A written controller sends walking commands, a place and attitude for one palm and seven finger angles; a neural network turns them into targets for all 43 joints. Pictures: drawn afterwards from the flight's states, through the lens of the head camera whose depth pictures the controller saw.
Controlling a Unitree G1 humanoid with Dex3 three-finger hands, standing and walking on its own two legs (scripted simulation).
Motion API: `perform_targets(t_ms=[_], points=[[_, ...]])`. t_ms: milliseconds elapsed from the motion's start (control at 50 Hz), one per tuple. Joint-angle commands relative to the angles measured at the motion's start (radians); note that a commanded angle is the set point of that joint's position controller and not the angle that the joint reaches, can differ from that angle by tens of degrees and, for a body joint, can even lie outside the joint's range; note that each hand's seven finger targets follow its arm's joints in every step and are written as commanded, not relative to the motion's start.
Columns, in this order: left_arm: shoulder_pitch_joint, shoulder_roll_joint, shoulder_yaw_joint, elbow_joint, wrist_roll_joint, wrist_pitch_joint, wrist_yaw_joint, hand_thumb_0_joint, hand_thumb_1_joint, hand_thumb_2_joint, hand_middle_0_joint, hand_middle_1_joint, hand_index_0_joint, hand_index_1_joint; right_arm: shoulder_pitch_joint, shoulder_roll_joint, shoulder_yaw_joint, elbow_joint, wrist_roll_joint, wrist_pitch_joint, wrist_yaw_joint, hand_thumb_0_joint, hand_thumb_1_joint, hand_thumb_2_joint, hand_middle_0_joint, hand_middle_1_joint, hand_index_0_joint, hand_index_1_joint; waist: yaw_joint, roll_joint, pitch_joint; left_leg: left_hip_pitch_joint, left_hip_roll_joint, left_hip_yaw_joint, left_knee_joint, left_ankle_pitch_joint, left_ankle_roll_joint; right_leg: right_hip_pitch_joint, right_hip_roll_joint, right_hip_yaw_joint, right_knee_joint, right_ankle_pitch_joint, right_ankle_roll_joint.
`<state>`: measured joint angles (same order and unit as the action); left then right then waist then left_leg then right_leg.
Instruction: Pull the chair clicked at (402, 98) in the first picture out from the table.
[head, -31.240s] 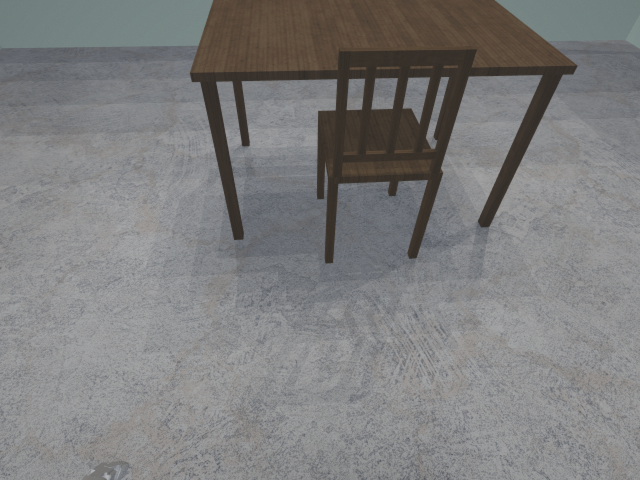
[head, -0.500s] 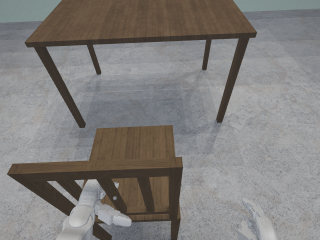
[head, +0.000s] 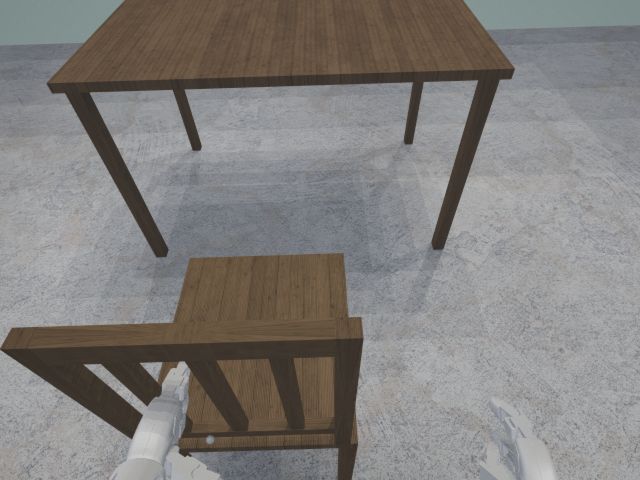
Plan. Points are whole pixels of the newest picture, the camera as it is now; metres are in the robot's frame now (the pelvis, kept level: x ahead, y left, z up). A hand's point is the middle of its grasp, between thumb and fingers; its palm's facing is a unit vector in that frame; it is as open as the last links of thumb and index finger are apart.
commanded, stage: draw the fingers out of the gap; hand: left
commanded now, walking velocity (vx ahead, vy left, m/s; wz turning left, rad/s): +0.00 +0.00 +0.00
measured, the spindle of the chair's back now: (222, 395) +0.25 +0.15 -0.06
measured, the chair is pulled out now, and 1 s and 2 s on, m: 0.65 0.65 0.65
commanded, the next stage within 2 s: draw the hand back to the body in 0.54 s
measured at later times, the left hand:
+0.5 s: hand out of the picture +0.12 +0.13 -0.02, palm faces -0.02 -0.99 -0.16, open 17.5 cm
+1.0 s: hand out of the picture +0.12 +0.16 +0.06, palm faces +0.03 -1.00 -0.09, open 17.5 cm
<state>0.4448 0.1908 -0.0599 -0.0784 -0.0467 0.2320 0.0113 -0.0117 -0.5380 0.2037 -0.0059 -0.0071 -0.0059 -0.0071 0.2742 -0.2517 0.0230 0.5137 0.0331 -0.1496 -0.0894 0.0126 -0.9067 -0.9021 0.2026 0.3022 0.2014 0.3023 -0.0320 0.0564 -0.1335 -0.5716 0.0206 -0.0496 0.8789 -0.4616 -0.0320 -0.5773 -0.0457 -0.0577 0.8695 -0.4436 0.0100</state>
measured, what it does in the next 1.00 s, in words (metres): stands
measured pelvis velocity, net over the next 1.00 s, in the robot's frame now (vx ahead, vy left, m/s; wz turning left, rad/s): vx -0.03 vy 0.00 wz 0.00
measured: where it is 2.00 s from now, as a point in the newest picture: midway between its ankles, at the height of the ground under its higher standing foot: outside the picture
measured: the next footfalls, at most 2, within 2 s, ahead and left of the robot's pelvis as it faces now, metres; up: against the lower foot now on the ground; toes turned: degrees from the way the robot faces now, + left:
none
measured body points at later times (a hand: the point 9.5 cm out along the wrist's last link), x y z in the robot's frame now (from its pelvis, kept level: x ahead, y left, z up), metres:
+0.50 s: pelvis -0.01 +0.01 -0.01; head +0.00 -0.01 +0.44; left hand +0.12 +0.19 -0.01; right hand +0.17 -0.22 -0.07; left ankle -0.01 +0.14 -0.70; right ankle -0.01 -0.12 -0.70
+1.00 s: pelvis -0.03 +0.00 -0.04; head -0.01 +0.00 +0.41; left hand +0.12 +0.21 +0.07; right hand +0.16 -0.22 -0.10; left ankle -0.01 +0.14 -0.70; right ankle -0.01 -0.12 -0.70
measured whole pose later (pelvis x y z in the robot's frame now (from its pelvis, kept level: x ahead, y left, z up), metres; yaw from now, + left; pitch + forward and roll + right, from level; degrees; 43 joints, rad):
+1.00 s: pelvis -0.03 +0.00 -0.04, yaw +0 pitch +10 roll -2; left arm 0.74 0.20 0.03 -0.42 -0.18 -0.30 -0.13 -0.01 -0.55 0.20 0.00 0.00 0.00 0.00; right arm 0.23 -0.19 -0.01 0.54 0.06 -0.23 -0.09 0.01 -0.91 -0.90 0.20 0.30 0.20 0.30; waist 0.03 0.06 -0.15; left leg -0.77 0.03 -0.09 1.13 -0.53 -0.04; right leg -0.75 -0.03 -0.08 1.08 -0.50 0.00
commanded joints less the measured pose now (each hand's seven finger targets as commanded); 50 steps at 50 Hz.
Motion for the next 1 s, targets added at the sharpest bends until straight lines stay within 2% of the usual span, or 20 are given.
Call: perform_targets(t_ms=[0,40,60,140,200,240,300,400,480,560,640,660,680,700,760,820,880,920,940,980], points=[[0.011,0.069,0.018,-0.262,0.004,-0.066,0.01,0.0,-0.55,0.2,0.0,0.0,0.0,0.0,-0.084,-0.096,-0.045,-0.175,-0.005,-0.078,-0.019,0.0,-0.9,-0.9,0.2,0.3,0.2,0.3,-0.005,-0.066,-0.099,0.042,-0.021,0.021,-0.089,0.274,0.057,0.08,0.002,-0.016,-0.122,0.278,-0.017],[0.015,0.083,0.026,-0.286,0.006,-0.074,0.015,0.0,-0.55,0.2,0.0,0.0,0.0,0.0,-0.082,-0.097,-0.048,-0.174,-0.006,-0.087,-0.027,0.0,-0.9,-0.9,0.2,0.3,0.2,0.3,-0.007,-0.08,-0.092,0.031,-0.021,0.012,-0.085,0.259,0.058,0.069,0.005,-0.017,-0.12,0.251,-0.02],[0.042,0.065,0.003,-0.3,0.009,-0.079,0.013,0.0,-0.55,0.2,0.0,0.0,0.0,0.0,-0.082,-0.095,-0.046,-0.176,-0.006,-0.093,-0.028,0.0,-0.9,-0.9,0.2,0.3,0.2,0.3,-0.005,-0.073,-0.102,0.037,-0.024,0.013,-0.082,0.251,0.058,0.062,0.004,-0.02,-0.115,0.238,-0.018],[0.08,0.073,-0.003,-0.33,0.022,-0.083,0.016,0.0,-0.55,0.2,0.0,0.0,0.0,0.0,-0.083,-0.091,-0.045,-0.177,-0.006,-0.101,-0.034,0.0,-0.9,-0.9,0.2,0.3,0.2,0.3,-0.003,-0.03,-0.096,0.029,-0.025,0.005,-0.075,0.234,0.057,0.038,0.005,-0.023,-0.104,0.204,-0.024],[0.139,0.068,-0.005,-0.331,0.023,-0.078,0.016,0.0,-0.55,0.2,0.0,0.0,0.0,0.0,-0.095,-0.082,-0.044,-0.186,-0.006,-0.1,-0.036,0.0,-0.9,-0.9,0.2,0.3,0.2,0.3,0.004,-0.075,-0.09,0.003,-0.026,0.006,-0.069,0.199,0.058,0.034,0.005,-0.021,-0.105,0.166,-0.02],[0.153,0.077,0.006,-0.327,0.026,-0.068,0.014,0.0,-0.55,0.2,0.0,0.0,0.0,0.0,-0.102,-0.082,-0.045,-0.188,-0.005,-0.093,-0.039,0.0,-0.9,-0.9,0.2,0.3,0.2,0.3,0.005,-0.074,-0.071,-0.012,-0.026,0.004,-0.071,0.18,0.058,0.026,0.01,-0.021,-0.106,0.141,-0.023],[0.19,0.053,-0.027,-0.367,0.031,-0.062,0.013,0.0,-0.55,0.2,0.0,0.0,0.0,0.0,-0.109,-0.074,-0.039,-0.206,-0.004,-0.093,-0.036,0.0,-0.9,-0.9,0.2,0.3,0.2,0.3,0.01,-0.03,-0.072,-0.01,-0.027,0.002,-0.071,0.17,0.056,0.015,0.007,-0.024,-0.096,0.124,-0.024],[0.263,0.046,-0.035,-0.403,0.03,-0.06,0.013,0.0,-0.55,0.2,0.0,0.0,0.0,0.0,-0.11,-0.068,-0.042,-0.222,-0.004,-0.091,-0.039,0.0,-0.9,-0.9,0.2,0.3,0.2,0.3,0.014,-0.075,-0.068,-0.037,-0.026,-0.002,-0.061,0.159,0.059,0.008,0.012,-0.028,-0.088,0.109,-0.024],[0.336,0.052,-0.036,-0.433,0.044,-0.067,0.017,0.0,-0.55,0.2,0.0,0.0,0.0,0.0,-0.109,-0.06,-0.049,-0.23,-0.002,-0.09,-0.038,0.0,-0.9,-0.9,0.2,0.3,0.2,0.3,0.024,-0.043,-0.063,-0.047,-0.025,-0.001,-0.051,0.162,0.057,-0.007,0.014,-0.028,-0.073,0.108,-0.028],[0.378,0.039,-0.063,-0.477,0.052,-0.078,0.018,0.0,-0.55,0.2,0.0,0.0,0.0,0.0,-0.108,-0.058,-0.05,-0.244,-0.003,-0.091,-0.039,0.0,-0.9,-0.9,0.2,0.3,0.2,0.3,0.022,-0.044,-0.057,-0.066,-0.027,-0.001,-0.04,0.136,0.06,-0.021,0.016,-0.025,-0.067,0.077,-0.031],[0.458,0.048,-0.047,-0.497,0.054,-0.088,0.015,0.0,-0.55,0.2,0.0,0.0,0.0,0.0,-0.106,-0.049,-0.061,-0.248,-0.001,-0.089,-0.042,0.0,-0.9,-0.9,0.2,0.3,0.2,0.3,0.03,-0.06,-0.073,-0.087,-0.027,0.0,-0.023,0.15,0.062,-0.016,0.021,-0.021,-0.055,0.094,-0.034],[0.38,-0.035,-0.028,-0.605,-0.071,-0.22,0.004,0.0,-0.55,0.2,0.0,0.0,0.0,0.0,-0.09,-0.041,-0.06,-0.237,0.001,-0.115,-0.044,0.0,-0.9,-0.9,0.2,0.3,0.2,0.3,0.025,-0.123,-0.05,-0.105,-0.037,0.001,0.016,0.173,0.054,-0.058,0.031,-0.048,-0.035,0.133,-0.028],[0.429,0.018,0.017,-0.543,-0.066,-0.278,-0.002,0.0,-0.55,0.2,0.0,0.0,0.0,0.0,-0.085,-0.042,-0.07,-0.204,0.002,-0.127,-0.042,0.0,-0.9,-0.9,0.2,0.3,0.2,0.3,0.038,-0.108,-0.077,-0.107,-0.036,0.009,0.033,0.17,0.053,-0.054,0.033,-0.036,-0.026,0.131,-0.031],[0.439,0.04,0.038,-0.556,-0.069,-0.309,-0.006,0.0,-0.55,0.2,0.0,0.0,0.0,0.0,-0.083,-0.042,-0.068,-0.2,0.005,-0.133,-0.042,0.0,-0.9,-0.9,0.2,0.3,0.2,0.3,0.042,-0.089,-0.087,-0.104,-0.036,0.009,0.032,0.171,0.053,-0.051,0.036,-0.031,-0.025,0.126,-0.033],[0.407,0.051,0.07,-0.605,-0.093,-0.407,-0.021,0.0,-0.55,0.2,0.0,0.0,0.0,0.0,-0.075,-0.037,-0.074,-0.181,0.01,-0.146,-0.039,0.0,-0.9,-0.9,0.2,0.3,0.2,0.3,0.045,0.014,-0.085,-0.096,-0.034,0.012,0.04,0.19,0.046,-0.061,0.032,-0.03,-0.001,0.121,-0.04],[0.399,0.034,0.068,-0.579,-0.102,-0.505,-0.052,0.0,-0.55,0.2,0.0,0.0,0.0,0.0,-0.091,-0.032,-0.08,-0.159,0.015,-0.152,-0.026,0.0,-0.9,-0.9,0.2,0.3,0.2,0.3,0.045,0.003,-0.067,-0.115,-0.027,0.009,0.056,0.175,0.042,-0.092,0.032,-0.029,0.009,0.098,-0.038],[0.359,0.053,0.094,-0.531,-0.127,-0.594,-0.114,0.0,-0.55,0.2,0.0,0.0,0.0,0.0,-0.106,-0.038,-0.086,-0.144,0.017,-0.154,-0.012,0.0,-0.9,-0.9,0.2,0.3,0.2,0.3,0.037,-0.062,-0.061,-0.162,-0.019,0.003,0.085,0.145,0.042,-0.1,0.032,-0.011,0.014,0.077,-0.034],[0.375,0.08,0.128,-0.51,-0.151,-0.621,-0.167,0.0,-0.55,0.2,0.0,0.0,0.0,0.0,-0.123,-0.043,-0.089,-0.154,0.024,-0.153,-0.007,0.0,-0.9,-0.9,0.2,0.3,0.2,0.3,0.046,-0.062,-0.09,-0.169,-0.018,0.005,0.085,0.129,0.042,-0.069,0.026,0.007,0.006,0.056,-0.035],[0.392,0.109,0.161,-0.495,-0.154,-0.601,-0.179,0.0,-0.55,0.2,0.0,0.0,0.0,0.0,-0.134,-0.044,-0.088,-0.161,0.031,-0.148,-0.008,0.0,-0.9,-0.9,0.2,0.3,0.2,0.3,0.06,-0.016,-0.101,-0.151,-0.02,0.01,0.072,0.126,0.043,-0.039,0.024,0.016,-0.007,0.045,-0.039],[0.399,0.124,0.195,-0.535,-0.177,-0.552,-0.187,0.0,-0.55,0.2,0.0,0.0,0.0,0.0,-0.152,-0.041,-0.084,-0.183,0.041,-0.141,-0.016,0.0,-0.9,-0.9,0.2,0.3,0.2,0.3,0.069,-0.005,-0.126,-0.11,-0.02,0.011,0.039,0.107,0.046,0.0,0.017,0.015,-0.029,0.026,-0.035]])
